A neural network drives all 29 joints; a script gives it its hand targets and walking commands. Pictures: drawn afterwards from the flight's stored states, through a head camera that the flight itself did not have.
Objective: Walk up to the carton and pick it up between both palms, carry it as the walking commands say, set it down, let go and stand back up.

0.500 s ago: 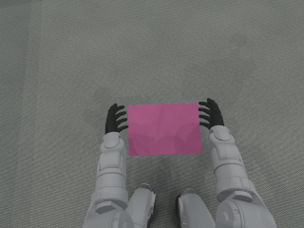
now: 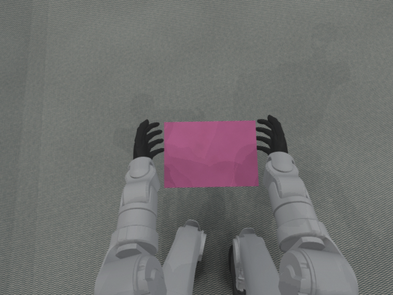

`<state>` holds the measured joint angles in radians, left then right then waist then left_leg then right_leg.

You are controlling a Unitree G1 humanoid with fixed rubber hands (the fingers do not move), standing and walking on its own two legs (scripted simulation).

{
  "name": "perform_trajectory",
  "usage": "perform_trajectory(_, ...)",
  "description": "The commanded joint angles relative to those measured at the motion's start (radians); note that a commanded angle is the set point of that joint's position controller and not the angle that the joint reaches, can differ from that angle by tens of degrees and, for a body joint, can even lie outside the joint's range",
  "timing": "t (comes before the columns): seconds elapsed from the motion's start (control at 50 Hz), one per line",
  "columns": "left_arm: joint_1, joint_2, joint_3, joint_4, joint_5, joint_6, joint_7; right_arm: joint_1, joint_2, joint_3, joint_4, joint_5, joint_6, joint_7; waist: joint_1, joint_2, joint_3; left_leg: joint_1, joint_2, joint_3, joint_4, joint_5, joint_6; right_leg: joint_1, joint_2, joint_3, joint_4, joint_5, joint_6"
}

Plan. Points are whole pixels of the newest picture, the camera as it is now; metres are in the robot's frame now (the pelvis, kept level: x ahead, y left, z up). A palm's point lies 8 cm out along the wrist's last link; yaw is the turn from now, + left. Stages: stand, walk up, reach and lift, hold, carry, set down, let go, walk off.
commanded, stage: set down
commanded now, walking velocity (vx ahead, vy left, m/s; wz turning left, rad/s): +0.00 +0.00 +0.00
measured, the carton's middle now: (208, 157) +0.41 +0.05 -0.16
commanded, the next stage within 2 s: none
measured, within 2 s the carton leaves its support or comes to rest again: neither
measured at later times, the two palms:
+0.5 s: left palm (153, 159) +0.39 +0.19 -0.16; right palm (265, 155) +0.43 -0.09 -0.16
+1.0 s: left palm (160, 160) +0.41 +0.19 -0.24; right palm (258, 155) +0.45 -0.09 -0.25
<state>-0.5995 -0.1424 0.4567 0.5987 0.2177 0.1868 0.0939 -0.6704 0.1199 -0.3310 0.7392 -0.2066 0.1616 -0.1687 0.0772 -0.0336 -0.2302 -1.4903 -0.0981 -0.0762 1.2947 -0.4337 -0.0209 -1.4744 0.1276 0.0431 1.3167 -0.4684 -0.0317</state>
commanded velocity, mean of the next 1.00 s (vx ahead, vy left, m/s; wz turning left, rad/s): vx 0.00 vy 0.00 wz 0.00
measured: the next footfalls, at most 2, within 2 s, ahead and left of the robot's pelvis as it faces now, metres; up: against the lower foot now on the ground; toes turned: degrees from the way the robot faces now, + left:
none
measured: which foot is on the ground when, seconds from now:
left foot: down 0.00-1.00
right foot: down 0.00-1.00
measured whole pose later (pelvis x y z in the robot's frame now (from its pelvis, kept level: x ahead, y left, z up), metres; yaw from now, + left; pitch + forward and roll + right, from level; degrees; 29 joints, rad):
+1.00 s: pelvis -0.04 +0.01 -0.15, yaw -1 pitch +42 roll +0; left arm -0.96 -0.04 0.48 0.69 0.19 0.23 0.15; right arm -1.08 -0.01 -0.34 0.90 -0.15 0.18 -0.21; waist 0.07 -0.04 -0.08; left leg -2.04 -0.13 -0.04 1.82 -0.52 -0.03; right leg -2.02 0.18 0.04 1.85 -0.55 0.02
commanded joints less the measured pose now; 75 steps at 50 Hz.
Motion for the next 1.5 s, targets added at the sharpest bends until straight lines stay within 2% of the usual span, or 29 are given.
perform_trajectory(0.0,-0.52,-0.811,-0.529,0.088,-0.091,-0.004,-0.266,-0.495,0.904,0.495,0.045,0.074,-0.024,0.244,0.027,-0.027,-0.716,0.385,-0.044,0.02,-0.053,0.278,-0.001,0.368,0.019,0.057,-0.118,0.255,0.051)
perform_trajectory(0.36,-0.684,-0.747,-0.464,0.122,-0.107,0.0,-0.25,-0.669,0.857,0.458,0.087,0.101,-0.032,0.198,0.043,-0.038,-0.776,0.214,-0.054,0.057,0.132,0.22,-0.006,0.209,0.049,0.023,0.075,0.191,0.063)
perform_trajectory(0.84,-0.93,-0.743,-0.468,0.112,-0.121,0.03,-0.214,-0.91,0.804,0.395,0.142,0.127,-0.001,0.22,0.035,-0.01,-0.835,0.107,-0.056,0.096,0.329,0.174,-0.021,-0.071,0.072,-0.046,0.317,0.084,0.043)
perform_trajectory(1.48,-1.103,-0.635,-0.48,0.117,-0.201,0.008,-0.228,-1.075,0.727,0.45,0.128,0.193,-0.016,0.211,0.043,-0.031,-0.84,-0.114,-0.051,0.116,0.585,0.218,-0.013,-0.194,0.069,-0.062,0.569,0.151,0.047)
